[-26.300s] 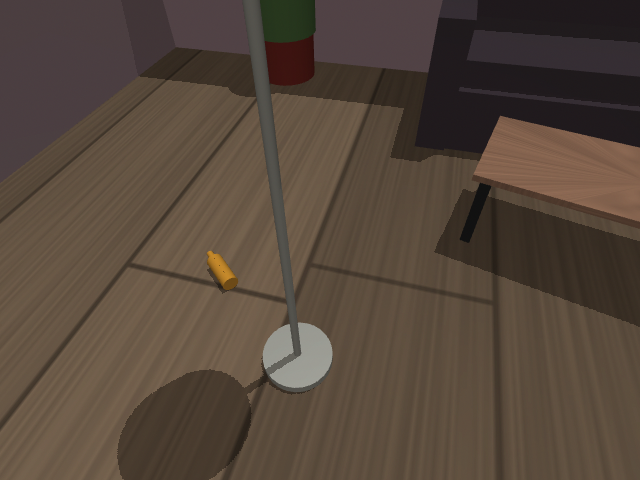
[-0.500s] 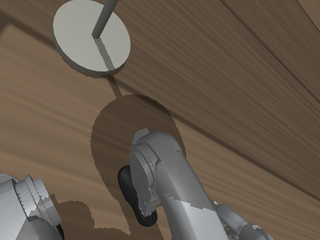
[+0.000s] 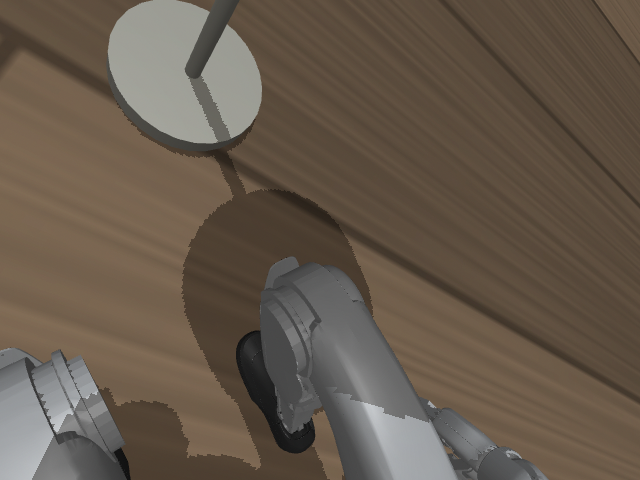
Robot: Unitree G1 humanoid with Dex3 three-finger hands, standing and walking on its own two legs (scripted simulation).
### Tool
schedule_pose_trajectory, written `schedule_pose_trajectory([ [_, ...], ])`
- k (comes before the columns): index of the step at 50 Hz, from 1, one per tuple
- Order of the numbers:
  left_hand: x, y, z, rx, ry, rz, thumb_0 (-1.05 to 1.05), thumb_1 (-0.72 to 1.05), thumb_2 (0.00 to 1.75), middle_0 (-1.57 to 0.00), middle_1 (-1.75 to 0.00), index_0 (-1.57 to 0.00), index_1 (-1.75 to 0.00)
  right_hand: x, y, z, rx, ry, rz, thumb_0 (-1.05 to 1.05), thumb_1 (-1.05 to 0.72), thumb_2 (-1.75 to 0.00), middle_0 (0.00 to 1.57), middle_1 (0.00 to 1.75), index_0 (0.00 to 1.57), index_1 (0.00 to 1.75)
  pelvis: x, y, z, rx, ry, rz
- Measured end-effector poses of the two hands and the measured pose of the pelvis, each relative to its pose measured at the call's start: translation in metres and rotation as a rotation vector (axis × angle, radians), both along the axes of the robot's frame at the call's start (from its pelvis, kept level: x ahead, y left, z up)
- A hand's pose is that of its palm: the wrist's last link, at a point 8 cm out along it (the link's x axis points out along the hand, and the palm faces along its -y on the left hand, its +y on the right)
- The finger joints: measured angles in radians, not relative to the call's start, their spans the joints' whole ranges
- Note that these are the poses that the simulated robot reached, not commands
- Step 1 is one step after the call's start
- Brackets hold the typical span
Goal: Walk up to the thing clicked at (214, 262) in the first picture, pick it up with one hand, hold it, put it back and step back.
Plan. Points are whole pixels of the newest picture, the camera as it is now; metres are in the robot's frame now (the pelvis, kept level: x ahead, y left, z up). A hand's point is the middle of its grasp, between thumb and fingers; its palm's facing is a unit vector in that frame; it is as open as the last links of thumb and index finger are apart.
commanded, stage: close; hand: left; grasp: from above
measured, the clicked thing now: out of the picture +0.45 +0.41 -0.28
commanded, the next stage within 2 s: settle in 0.74 s
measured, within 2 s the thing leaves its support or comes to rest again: leaves its support in 1.12 s
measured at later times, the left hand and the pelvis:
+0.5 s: hand out of the picture +0.44 +0.38 -0.24, palm faces -0.41 -0.18 -0.89, open 9.5 cm; pelvis +0.00 +0.00 +0.00, yaw +0 degrees
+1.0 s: hand out of the picture +0.44 +0.38 -0.24, palm faces -0.42 -0.18 -0.89, open 9.2 cm; pelvis +0.00 +0.00 +0.00, yaw +0 degrees
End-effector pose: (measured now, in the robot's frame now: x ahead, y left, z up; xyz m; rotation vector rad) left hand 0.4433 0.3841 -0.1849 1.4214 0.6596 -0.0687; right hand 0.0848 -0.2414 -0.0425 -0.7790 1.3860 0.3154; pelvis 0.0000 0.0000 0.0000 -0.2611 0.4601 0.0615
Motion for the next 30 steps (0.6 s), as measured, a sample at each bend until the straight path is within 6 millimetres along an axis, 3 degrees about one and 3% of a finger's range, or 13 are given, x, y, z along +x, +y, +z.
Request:
schedule_pose_trajectory([
  [24,-0.0008,0.0010,-0.0009,-0.001,-0.013,-0.002,0.00,0.12,0.60,-0.49,-0.81,-0.55,-0.75,-0.0019,-0.0015,-0.0007,-0.014,0.006,0.007,0.00,-0.90,-0.89,0.20,0.30,0.20,0.30,-0.0012,0.0001,-0.0017,0.001,-0.008,-0.003],
  [30,-0.0014,0.0024,0.0005,0.001,-0.014,-0.002,0.00,0.14,0.51,-0.54,-0.76,-0.60,-0.70,-0.0013,-0.0002,0.0000,-0.013,0.004,0.005,0.00,-0.90,-0.89,0.20,0.30,0.20,0.30,-0.0006,0.0005,-0.0014,-0.001,-0.006,-0.001],
])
